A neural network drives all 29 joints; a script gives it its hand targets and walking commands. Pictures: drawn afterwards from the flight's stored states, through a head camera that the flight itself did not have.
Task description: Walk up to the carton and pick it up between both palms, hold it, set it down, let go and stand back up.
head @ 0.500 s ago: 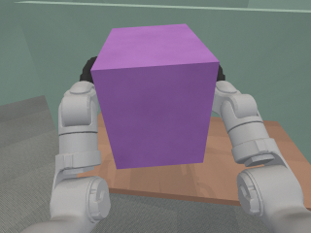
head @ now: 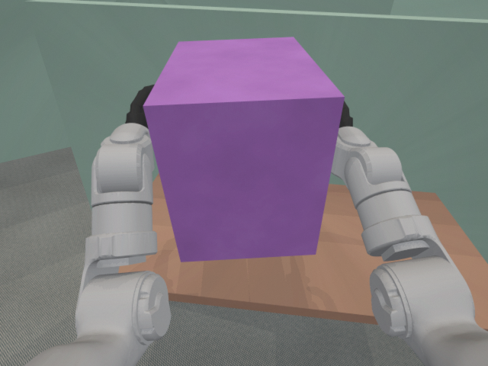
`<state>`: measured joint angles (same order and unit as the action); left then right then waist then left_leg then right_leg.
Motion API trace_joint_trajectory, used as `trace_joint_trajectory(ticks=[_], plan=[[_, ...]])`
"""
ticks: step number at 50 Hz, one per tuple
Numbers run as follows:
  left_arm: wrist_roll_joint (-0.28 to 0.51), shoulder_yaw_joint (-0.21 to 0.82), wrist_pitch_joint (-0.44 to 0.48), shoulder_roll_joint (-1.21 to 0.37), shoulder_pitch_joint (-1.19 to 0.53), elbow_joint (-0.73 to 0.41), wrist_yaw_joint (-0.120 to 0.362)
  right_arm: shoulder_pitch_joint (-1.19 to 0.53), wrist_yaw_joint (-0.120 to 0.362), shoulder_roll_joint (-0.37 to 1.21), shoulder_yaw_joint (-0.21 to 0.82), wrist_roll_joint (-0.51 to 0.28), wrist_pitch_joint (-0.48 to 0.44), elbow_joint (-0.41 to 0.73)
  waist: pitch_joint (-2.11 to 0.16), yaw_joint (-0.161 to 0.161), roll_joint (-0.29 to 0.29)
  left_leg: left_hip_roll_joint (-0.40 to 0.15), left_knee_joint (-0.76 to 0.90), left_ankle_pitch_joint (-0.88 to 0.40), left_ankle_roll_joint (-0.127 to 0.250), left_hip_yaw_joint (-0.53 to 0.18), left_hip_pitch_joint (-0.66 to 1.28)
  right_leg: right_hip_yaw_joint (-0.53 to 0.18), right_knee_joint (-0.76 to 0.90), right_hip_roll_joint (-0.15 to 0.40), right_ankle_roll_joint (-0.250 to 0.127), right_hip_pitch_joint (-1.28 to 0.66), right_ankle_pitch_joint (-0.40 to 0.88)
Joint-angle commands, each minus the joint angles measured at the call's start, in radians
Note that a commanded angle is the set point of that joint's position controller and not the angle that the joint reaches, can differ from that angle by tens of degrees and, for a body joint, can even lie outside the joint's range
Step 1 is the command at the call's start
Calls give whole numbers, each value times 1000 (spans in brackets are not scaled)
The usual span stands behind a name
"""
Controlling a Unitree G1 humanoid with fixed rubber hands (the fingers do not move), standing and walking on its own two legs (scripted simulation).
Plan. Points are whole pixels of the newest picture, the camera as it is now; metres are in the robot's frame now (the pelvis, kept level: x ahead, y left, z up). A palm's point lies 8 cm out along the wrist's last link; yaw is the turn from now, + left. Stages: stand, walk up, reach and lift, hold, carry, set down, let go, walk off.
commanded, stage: hold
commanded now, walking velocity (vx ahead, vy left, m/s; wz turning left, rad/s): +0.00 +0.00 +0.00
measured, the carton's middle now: (241, 139) +0.41 +0.01 +0.25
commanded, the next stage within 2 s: none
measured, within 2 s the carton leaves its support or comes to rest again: neither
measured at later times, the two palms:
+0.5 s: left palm (143, 140) +0.36 +0.16 +0.27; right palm (339, 142) +0.37 -0.14 +0.27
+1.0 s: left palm (145, 140) +0.36 +0.15 +0.27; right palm (341, 142) +0.37 -0.14 +0.27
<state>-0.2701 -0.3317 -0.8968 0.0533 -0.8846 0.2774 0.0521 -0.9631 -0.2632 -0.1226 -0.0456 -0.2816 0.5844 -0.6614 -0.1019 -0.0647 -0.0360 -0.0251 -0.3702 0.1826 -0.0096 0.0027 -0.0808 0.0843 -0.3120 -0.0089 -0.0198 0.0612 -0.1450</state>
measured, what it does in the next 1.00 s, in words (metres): stands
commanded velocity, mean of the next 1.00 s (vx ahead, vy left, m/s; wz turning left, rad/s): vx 0.00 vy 0.00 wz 0.00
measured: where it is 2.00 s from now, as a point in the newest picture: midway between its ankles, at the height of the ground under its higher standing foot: outside the picture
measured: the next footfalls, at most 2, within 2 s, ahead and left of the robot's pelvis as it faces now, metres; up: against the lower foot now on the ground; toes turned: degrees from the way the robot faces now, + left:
none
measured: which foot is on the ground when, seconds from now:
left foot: down 0.00-1.00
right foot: down 0.00-1.00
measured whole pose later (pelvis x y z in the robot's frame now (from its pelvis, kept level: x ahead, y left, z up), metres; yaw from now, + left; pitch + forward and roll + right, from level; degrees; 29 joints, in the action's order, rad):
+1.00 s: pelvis +0.00 +0.00 +0.00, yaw +0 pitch -8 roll -1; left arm -0.30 -0.33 -0.91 0.01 -0.83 0.18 0.05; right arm -0.92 -0.26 -0.12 -0.04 -0.29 0.60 -0.59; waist -0.06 -0.07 -0.03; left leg -0.03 -0.38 0.20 -0.01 0.01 -0.04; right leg 0.08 -0.31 -0.01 -0.02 0.02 -0.16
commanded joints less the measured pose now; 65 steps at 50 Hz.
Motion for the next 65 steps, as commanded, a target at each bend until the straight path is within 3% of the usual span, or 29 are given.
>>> trace_joint_trajectory(ticks=[1,3,4,7,11,13,15,23,27,28,30,36,38,39,40,41,55,65], plan=[[158,357,65,-502,-745,-69,151,-869,140,587,238,-149,-24,241,-261,-13,80,67,101,-90,-7,8,-74,-58,30,-48,51,-199,84],[165,357,69,-493,-733,-98,156,-877,141,608,269,-160,-32,290,-317,-4,47,72,86,-138,0,8,-63,-62,22,-46,60,-236,144],[170,367,72,-500,-745,-121,155,-883,138,614,280,-173,-35,311,-338,-3,62,76,76,-169,-7,6,-55,-62,15,-47,61,-243,178],[161,357,63,-495,-727,-112,152,-881,134,609,282,-173,-30,318,-309,-3,49,73,78,-160,-3,9,-46,-56,21,-50,62,-229,157],[184,411,63,-525,-727,-147,151,-858,130,592,273,-169,-30,336,-330,-36,83,70,66,-187,-21,7,-24,-57,20,-56,55,-225,181],[184,404,65,-525,-730,-177,148,-868,131,608,292,-181,-30,365,-346,-20,73,71,61,-211,-18,5,-23,-55,13,-58,60,-235,206],[184,426,62,-533,-719,-191,143,-854,132,592,295,-190,-27,371,-342,-25,104,68,61,-231,-30,3,-23,-53,8,-61,54,-235,211],[168,395,52,-518,-723,-183,142,-870,150,606,297,-179,-25,354,-336,7,63,64,85,-178,-9,11,-53,-58,12,-61,54,-246,150],[192,421,55,-519,-747,-194,141,-869,142,606,294,-181,-21,363,-354,-19,79,71,66,-195,-17,8,-28,-62,15,-55,57,-227,180],[175,400,53,-507,-747,-175,140,-858,143,601,287,-179,-13,320,-324,-14,76,69,75,-175,-14,9,-33,-62,19,-55,56,-218,160],[171,382,50,-500,-716,-160,145,-869,141,613,306,-184,-17,353,-335,6,49,73,76,-174,-2,10,-41,-66,17,-52,61,-244,184],[166,386,50,-513,-709,-143,155,-868,134,594,288,-179,-24,357,-337,-16,63,71,72,-188,-15,10,-31,-63,20,-55,56,-248,198],[157,374,50,-506,-709,-149,154,-847,134,590,288,-177,-16,326,-306,-12,63,69,80,-183,-14,11,-37,-59,20,-56,55,-244,183],[165,382,47,-511,-684,-155,155,-868,132,603,309,-185,-25,384,-340,-1,47,74,66,-216,-12,12,-24,-59,17,-57,60,-257,225],[171,432,49,-567,-689,-178,149,-864,129,603,280,-178,-37,412,-365,-41,91,67,43,-286,-32,8,18,-50,-7,-78,54,-258,268],[156,417,48,-552,-681,-179,145,-850,126,579,286,-179,-30,399,-335,-31,87,74,38,-294,-38,8,19,-48,0,-77,55,-257,256],[154,404,58,-542,-717,-129,128,-904,144,631,289,-151,-50,362,-308,5,62,70,67,-175,-3,21,-23,-52,11,-67,58,-214,139],[158,373,72,-530,-743,-51,131,-931,139,641,260,-139,-49,310,-305,2,49,74,80,-94,10,23,-56,-59,19,-55,63,-202,103]])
